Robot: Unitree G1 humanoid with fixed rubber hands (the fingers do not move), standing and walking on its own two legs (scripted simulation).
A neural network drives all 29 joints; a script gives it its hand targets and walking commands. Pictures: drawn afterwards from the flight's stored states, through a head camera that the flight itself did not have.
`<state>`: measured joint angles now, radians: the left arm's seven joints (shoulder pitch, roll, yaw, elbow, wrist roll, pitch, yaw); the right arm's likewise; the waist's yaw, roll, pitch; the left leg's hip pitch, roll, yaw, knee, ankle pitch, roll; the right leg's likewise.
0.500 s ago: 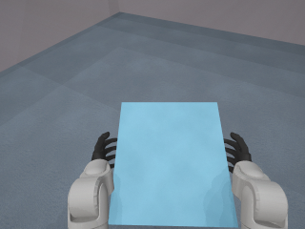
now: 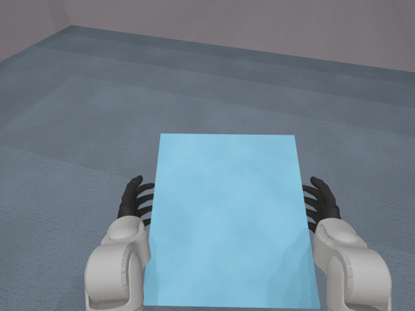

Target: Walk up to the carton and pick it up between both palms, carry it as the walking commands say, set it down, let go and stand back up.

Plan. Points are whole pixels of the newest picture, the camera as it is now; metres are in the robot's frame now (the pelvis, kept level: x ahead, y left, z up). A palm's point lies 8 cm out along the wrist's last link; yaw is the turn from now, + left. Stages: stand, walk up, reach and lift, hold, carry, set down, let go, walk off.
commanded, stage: carry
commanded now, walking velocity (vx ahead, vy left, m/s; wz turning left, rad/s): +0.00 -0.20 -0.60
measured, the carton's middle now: (224, 221) +0.30 +0.01 +0.03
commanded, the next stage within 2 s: none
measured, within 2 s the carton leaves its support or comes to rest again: neither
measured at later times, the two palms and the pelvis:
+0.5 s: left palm (267, 250) +0.22 -0.05 +0.09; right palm out of the picture +0.14 -0.35 +0.11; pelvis -0.06 -0.14 +0.00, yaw -17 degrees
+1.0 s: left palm out of the picture +0.15 -0.29 +0.10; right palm out of the picture -0.01 -0.55 +0.11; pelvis -0.14 -0.29 +0.01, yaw -29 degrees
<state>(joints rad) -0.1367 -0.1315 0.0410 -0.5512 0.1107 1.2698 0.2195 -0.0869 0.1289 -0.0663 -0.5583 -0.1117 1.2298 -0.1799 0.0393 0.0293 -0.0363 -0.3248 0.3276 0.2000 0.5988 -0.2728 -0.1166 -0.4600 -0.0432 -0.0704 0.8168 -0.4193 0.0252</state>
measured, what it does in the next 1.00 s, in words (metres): steps to the right, turning right: right foot, then left foot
